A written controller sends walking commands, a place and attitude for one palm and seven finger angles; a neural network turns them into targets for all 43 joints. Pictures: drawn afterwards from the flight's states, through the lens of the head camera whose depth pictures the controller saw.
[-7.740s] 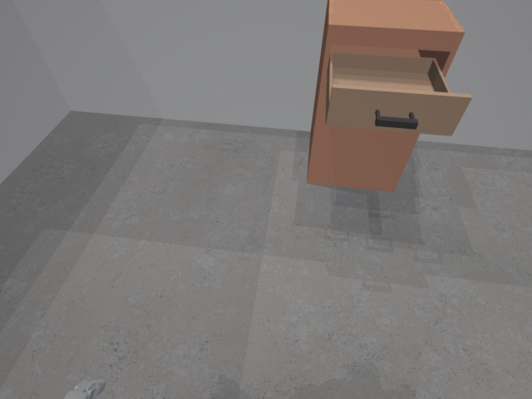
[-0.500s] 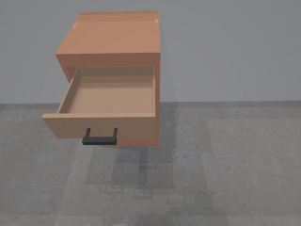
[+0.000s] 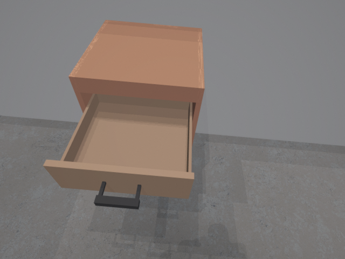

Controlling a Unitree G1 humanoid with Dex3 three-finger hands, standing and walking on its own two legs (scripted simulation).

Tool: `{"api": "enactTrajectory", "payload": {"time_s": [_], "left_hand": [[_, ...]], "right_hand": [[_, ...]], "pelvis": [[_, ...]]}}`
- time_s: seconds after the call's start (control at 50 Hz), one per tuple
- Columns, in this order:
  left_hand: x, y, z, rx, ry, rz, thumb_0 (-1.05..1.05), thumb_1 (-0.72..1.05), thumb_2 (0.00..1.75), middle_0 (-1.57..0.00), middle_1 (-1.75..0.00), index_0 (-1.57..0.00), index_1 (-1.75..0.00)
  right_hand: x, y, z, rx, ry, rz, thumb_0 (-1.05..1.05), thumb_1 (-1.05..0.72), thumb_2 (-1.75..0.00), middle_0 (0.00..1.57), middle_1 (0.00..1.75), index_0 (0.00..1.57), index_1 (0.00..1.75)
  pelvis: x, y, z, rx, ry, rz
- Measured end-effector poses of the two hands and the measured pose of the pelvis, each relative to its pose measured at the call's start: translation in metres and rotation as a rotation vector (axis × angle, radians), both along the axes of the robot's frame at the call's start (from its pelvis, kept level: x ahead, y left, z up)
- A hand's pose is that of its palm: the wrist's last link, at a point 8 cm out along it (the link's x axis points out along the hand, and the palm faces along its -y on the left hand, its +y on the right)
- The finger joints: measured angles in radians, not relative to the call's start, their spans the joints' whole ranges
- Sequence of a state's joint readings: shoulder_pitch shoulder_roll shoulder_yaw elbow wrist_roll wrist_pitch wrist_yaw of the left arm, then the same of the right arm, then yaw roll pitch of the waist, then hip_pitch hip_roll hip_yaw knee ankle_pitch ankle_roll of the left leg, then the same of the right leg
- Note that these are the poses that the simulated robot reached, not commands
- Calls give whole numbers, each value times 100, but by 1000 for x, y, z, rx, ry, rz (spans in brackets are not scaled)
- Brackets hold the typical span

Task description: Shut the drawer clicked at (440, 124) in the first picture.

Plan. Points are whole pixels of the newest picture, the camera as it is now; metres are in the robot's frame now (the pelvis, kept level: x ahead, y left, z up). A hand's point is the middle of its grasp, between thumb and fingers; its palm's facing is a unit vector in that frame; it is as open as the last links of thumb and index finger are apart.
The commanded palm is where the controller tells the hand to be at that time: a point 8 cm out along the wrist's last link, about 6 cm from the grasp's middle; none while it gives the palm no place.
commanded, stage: come to a stop and stand still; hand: left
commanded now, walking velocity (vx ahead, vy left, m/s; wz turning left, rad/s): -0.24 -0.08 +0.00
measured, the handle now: (119, 194) +0.29 +0.18 -0.11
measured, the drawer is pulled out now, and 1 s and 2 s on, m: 0.30 0.30 0.30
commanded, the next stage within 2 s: look again from close up in 0.98 s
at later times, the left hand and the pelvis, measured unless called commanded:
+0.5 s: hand out of the picture +0.03 +0.11 -0.14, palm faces +0.06 -0.95 -0.32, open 7.4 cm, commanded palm none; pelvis -0.01 -0.08 +0.00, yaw +0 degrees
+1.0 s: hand out of the picture -0.06 +0.13 -0.18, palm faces +0.06 -0.98 -0.19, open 7.4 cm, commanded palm none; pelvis -0.03 -0.04 +0.00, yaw +0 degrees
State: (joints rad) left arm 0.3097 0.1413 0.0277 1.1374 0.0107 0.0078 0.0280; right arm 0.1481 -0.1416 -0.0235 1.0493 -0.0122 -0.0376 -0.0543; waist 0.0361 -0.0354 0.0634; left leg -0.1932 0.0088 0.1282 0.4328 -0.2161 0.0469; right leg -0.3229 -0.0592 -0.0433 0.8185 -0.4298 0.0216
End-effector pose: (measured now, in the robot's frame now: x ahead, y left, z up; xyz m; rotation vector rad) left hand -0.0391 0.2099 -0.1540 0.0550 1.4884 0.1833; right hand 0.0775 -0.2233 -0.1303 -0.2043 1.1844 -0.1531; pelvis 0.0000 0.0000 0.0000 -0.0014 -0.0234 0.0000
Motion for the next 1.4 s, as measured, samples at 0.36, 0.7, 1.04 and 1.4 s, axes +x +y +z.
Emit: {"api": "enactTrajectory", "payload": {"time_s": [0.36, 0.7, 1.04, 1.4], "left_hand": [[80, -38, 31, 172, -177, -99, 0, 91, 90, -20, -30, -20, -30], [6, -37, 42, 162, -143, -28, 0, 91, 90, -21, -30, -20, -30], [-25, -36, 8, 38, -8, -37, 0, 91, 90, -20, -30, -19, -30], [19, -44, 12, 94, -107, -79, 2, 93, 90, -20, -30, -20, -30]], "right_hand": [[-40, -78, -41, 96, 160, -84, 0, -92, -90, 20, 30, 20, 30], [-71, -84, -21, 86, 134, -21, 0, -91, -90, 20, 30, 20, 30], [-152, -8, -24, 126, 288, -85, 0, -91, -90, 20, 30, 20, 30], [-104, -33, -38, 115, 193, -74, 1, -92, -90, 20, 30, 20, 30]], "pelvis": [[4, -68, -6, 47, 4, -2], [-34, -67, 7, 69, 14, -5], [-31, -44, -3, 46, 38, -1], [-11, -51, -9, 7, 19, -6]]}}
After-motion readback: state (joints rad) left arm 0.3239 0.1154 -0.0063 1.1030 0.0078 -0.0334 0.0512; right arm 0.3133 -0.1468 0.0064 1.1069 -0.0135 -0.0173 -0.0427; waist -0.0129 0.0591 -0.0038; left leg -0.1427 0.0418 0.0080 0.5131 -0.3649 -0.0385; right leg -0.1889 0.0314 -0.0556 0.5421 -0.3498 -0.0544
